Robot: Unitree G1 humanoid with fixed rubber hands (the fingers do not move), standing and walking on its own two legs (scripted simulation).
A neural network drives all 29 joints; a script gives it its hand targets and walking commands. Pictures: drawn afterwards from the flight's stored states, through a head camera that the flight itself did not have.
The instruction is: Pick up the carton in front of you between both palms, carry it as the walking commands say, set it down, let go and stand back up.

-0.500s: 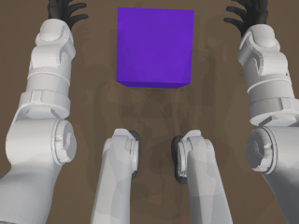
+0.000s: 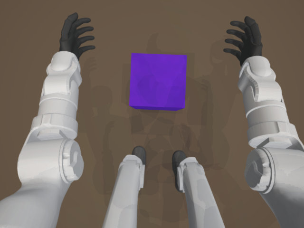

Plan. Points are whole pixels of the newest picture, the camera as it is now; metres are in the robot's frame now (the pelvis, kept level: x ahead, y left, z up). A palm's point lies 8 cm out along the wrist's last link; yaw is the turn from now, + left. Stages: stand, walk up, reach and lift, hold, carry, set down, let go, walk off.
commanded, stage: let go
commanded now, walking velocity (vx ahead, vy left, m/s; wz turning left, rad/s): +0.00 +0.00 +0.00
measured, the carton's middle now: (157, 86) +0.51 +0.02 -0.51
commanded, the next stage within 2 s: stand in 1.24 s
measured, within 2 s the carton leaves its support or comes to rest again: neither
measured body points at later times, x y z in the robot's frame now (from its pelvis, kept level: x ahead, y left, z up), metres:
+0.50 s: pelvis +0.07 +0.00 +0.10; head +0.25 +0.00 +0.52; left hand +0.38 +0.23 +0.00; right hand +0.38 -0.22 +0.00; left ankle +0.08 +0.10 -0.60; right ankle +0.06 -0.12 -0.60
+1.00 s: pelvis +0.09 -0.01 +0.14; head +0.10 -0.01 +0.59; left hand +0.25 +0.23 +0.07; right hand +0.26 -0.24 +0.07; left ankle +0.08 +0.10 -0.60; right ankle +0.06 -0.11 -0.60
